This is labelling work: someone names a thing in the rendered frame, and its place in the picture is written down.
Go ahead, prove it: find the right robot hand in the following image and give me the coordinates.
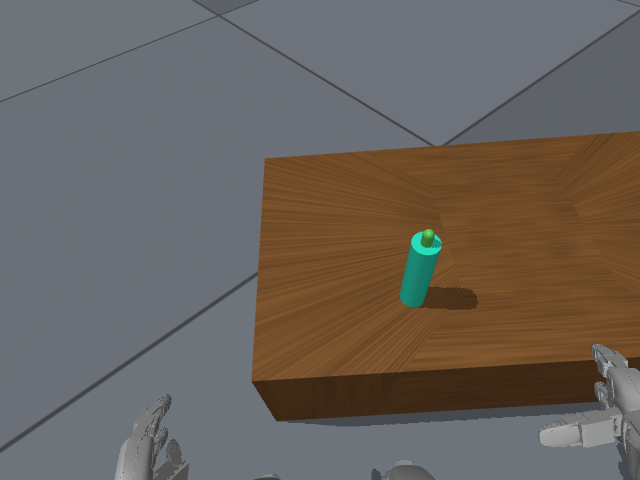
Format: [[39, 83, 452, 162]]
[[538, 344, 640, 448]]

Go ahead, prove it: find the bottle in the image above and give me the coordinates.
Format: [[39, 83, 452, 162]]
[[400, 229, 442, 307]]

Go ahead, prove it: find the left robot hand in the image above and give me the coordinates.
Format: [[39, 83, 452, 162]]
[[114, 394, 189, 480]]

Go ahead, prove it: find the right robot arm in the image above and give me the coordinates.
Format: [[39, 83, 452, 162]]
[[621, 409, 640, 480]]

